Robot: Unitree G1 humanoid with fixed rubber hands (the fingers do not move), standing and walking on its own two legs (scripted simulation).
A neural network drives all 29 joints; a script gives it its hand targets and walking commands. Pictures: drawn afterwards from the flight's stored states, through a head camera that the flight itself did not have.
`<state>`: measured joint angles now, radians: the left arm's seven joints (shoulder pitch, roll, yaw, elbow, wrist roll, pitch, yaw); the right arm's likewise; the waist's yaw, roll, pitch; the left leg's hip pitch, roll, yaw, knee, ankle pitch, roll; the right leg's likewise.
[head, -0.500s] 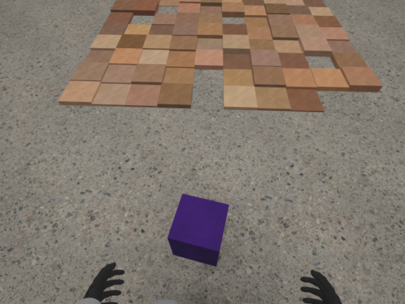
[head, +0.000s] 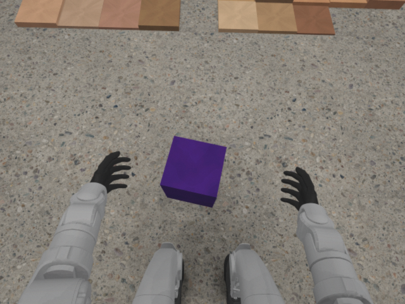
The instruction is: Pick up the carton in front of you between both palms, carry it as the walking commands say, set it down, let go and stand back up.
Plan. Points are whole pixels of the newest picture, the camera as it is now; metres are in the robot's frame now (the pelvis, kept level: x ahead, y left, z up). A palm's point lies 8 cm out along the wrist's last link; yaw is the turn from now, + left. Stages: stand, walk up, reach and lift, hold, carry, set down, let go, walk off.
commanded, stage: reach and lift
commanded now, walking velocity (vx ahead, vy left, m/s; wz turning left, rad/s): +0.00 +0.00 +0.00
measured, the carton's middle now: (194, 174) +0.50 +0.03 -0.57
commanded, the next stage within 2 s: none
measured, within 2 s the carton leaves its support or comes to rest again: neither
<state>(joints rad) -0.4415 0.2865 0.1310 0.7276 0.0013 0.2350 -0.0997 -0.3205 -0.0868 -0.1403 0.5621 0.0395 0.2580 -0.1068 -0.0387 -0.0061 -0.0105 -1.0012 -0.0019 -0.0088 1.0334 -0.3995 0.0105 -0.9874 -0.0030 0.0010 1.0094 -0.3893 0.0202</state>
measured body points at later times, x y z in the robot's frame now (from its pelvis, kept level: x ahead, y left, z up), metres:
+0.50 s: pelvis -0.03 +0.02 -0.04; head +0.28 +0.04 +0.28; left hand +0.54 +0.22 -0.14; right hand +0.46 -0.17 -0.14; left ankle +0.04 +0.11 -0.66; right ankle +0.05 -0.13 -0.66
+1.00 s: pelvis -0.03 +0.01 -0.15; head +0.33 +0.03 +0.11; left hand +0.53 +0.21 -0.33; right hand +0.47 -0.16 -0.32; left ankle +0.05 +0.11 -0.66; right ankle +0.05 -0.14 -0.66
